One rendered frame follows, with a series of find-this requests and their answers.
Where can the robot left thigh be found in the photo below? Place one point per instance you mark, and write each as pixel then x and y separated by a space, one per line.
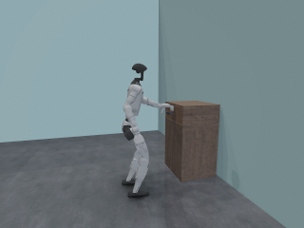
pixel 136 154

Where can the left robot hand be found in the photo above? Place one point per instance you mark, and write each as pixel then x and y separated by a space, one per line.
pixel 166 105

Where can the right robot forearm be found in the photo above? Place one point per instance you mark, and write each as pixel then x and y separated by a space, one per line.
pixel 130 116

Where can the cabinet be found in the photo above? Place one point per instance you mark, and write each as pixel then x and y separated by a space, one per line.
pixel 191 148

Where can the robot left upper arm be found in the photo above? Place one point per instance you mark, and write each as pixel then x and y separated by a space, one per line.
pixel 144 100

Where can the left robot foot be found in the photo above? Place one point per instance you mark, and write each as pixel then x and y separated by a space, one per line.
pixel 126 182

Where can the robot right upper arm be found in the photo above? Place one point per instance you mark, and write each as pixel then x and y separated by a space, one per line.
pixel 134 92

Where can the right robot hand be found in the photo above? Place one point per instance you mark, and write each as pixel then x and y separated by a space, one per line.
pixel 139 142

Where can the drawer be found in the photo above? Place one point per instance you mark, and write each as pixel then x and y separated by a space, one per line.
pixel 177 117

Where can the left robot forearm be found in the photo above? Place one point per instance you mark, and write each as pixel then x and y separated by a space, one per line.
pixel 154 104

